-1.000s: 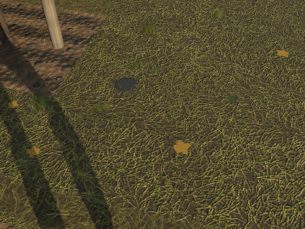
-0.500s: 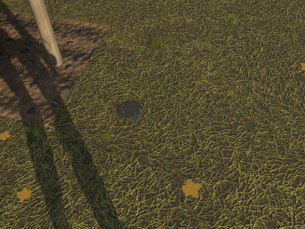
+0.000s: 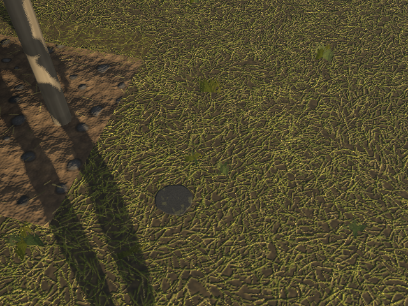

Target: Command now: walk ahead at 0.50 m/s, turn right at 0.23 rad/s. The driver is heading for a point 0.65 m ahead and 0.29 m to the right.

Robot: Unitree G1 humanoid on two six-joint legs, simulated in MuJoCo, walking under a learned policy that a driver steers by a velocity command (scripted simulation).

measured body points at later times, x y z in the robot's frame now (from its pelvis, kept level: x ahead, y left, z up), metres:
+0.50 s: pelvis +0.27 -0.06 -0.01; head +0.30 -0.07 +0.43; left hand +0.45 +0.16 -0.14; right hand +0.22 -0.30 -0.16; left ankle +0.14 +0.08 -0.63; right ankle +0.32 -0.11 -0.74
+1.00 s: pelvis +0.55 -0.12 -0.02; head +0.59 -0.14 +0.43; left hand +0.66 +0.15 -0.14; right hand +0.63 -0.43 -0.10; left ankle +0.70 -0.09 -0.74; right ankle +0.33 -0.11 -0.70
